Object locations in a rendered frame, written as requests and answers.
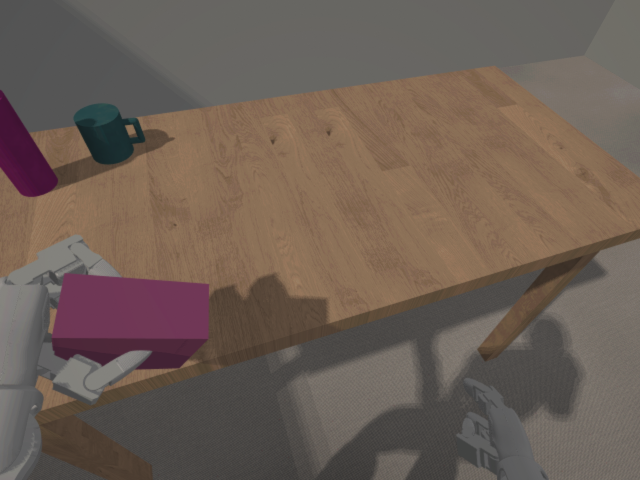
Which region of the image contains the sponge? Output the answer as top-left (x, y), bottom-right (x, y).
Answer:
top-left (52, 273), bottom-right (209, 370)

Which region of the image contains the robot right hand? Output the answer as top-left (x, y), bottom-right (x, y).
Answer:
top-left (456, 378), bottom-right (534, 475)

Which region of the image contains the robot left hand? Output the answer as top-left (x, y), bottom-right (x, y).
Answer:
top-left (0, 234), bottom-right (152, 405)

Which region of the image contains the robot left forearm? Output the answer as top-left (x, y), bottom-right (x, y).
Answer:
top-left (0, 385), bottom-right (44, 480)

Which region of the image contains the robot right forearm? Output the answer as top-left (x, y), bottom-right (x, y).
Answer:
top-left (497, 456), bottom-right (549, 480)

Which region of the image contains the table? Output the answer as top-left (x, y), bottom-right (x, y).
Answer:
top-left (0, 66), bottom-right (640, 480)

